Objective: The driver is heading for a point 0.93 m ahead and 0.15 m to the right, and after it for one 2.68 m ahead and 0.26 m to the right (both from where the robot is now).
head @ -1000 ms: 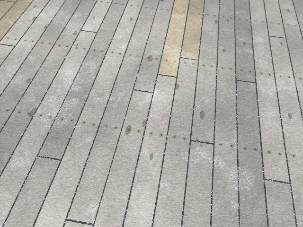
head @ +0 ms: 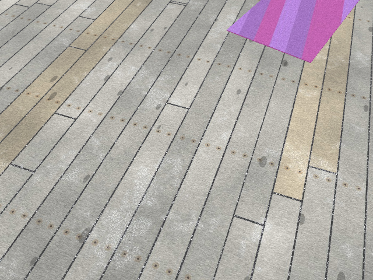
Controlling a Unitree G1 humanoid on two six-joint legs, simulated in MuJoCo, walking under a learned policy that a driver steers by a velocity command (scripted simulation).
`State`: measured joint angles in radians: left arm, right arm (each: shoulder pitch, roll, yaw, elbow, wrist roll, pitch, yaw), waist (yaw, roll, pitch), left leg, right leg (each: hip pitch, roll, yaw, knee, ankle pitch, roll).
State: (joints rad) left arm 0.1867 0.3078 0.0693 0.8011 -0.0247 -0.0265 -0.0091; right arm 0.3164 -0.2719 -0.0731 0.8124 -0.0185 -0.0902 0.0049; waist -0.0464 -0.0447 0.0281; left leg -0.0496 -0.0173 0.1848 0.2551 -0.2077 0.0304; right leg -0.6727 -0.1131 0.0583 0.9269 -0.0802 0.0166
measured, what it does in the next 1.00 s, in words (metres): walks ahead: right foot, then left foot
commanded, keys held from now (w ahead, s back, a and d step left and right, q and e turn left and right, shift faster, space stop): w+e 0.32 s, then e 0.20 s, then q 0.48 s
